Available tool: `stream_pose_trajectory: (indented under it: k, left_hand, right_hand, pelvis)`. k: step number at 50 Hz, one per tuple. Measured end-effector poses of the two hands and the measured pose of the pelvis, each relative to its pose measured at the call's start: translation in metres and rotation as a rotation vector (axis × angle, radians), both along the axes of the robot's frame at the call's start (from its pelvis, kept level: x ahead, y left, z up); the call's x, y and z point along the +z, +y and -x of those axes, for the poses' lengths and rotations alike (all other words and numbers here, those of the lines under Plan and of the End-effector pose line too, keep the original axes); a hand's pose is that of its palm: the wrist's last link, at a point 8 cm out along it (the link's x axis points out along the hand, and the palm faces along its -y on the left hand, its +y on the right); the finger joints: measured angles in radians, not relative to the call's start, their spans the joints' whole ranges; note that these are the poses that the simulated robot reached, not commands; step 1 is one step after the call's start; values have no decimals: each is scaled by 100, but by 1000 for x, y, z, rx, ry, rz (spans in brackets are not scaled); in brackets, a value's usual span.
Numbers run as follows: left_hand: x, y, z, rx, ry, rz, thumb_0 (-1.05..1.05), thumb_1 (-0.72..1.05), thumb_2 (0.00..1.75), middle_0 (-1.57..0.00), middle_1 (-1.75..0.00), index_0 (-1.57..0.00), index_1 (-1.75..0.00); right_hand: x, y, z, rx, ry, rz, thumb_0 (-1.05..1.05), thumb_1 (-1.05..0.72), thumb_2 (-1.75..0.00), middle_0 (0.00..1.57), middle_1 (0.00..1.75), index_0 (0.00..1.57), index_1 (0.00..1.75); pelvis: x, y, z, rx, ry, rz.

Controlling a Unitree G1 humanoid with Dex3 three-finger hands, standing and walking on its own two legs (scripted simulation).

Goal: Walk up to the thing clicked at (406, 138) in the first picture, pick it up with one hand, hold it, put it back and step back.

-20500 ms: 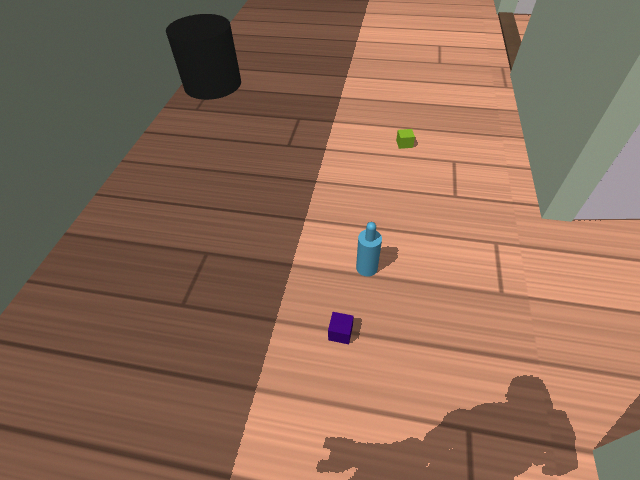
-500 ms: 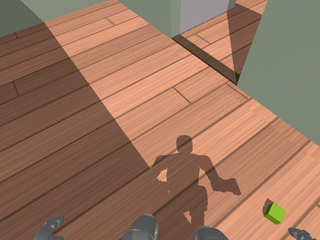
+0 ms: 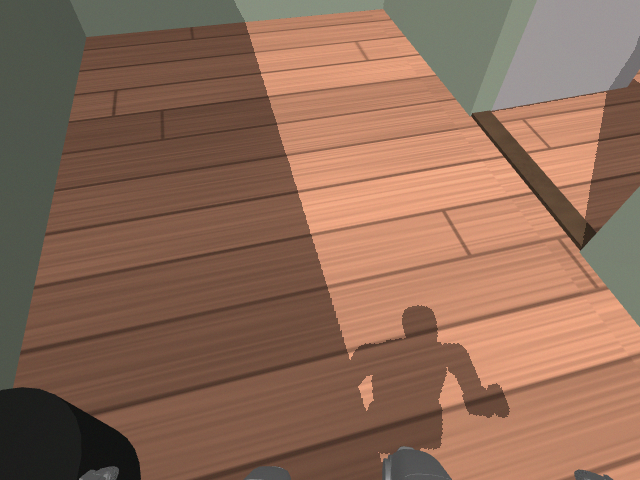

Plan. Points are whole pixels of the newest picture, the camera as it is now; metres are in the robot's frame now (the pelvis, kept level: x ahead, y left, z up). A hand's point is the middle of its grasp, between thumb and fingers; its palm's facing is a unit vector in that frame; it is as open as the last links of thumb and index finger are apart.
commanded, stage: walk up
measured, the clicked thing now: out of the picture +0.07 -0.61 -0.72
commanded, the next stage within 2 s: none
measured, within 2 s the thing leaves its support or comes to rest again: neither
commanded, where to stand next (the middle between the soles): +0.07 +0.01 m, yaw +20 degrees
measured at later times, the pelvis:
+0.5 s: pelvis +0.01 -0.01 -0.01, yaw +15 degrees
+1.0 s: pelvis +0.02 -0.02 +0.01, yaw +22 degrees
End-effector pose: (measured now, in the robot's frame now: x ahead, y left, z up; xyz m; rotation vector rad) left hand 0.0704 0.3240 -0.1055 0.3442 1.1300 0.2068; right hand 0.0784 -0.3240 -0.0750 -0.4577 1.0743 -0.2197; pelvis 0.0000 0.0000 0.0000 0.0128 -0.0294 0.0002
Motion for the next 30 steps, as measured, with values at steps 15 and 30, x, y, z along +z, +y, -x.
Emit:
stream_pose_trajectory:
  k: [15,30]
  left_hand:
    - [23,-24,46,153,-33,-68,1,90,90,-21,-30,-21,-30]
    - [0,-4,89,328,54,-47,1,91,90,-20,-30,-20,-30]
  right_hand:
    - [-24,-5,-74,186,43,-66,1,-90,-90,20,30,21,30]
    - [-30,24,-101,257,86,-35,1,-90,-90,21,30,21,30]
  pelvis:
    - [2,-28,1,185,1,-9]
    - [-5,-14,-19,298,6,15]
